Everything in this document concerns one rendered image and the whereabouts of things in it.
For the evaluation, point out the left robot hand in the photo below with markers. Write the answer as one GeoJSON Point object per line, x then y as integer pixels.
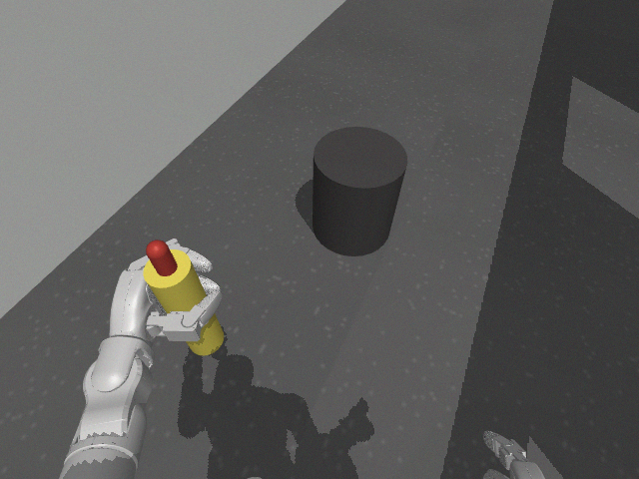
{"type": "Point", "coordinates": [136, 311]}

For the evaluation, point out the right robot hand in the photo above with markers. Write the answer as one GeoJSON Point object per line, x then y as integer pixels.
{"type": "Point", "coordinates": [512, 456]}

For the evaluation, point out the left robot arm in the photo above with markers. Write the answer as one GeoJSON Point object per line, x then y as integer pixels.
{"type": "Point", "coordinates": [110, 436]}

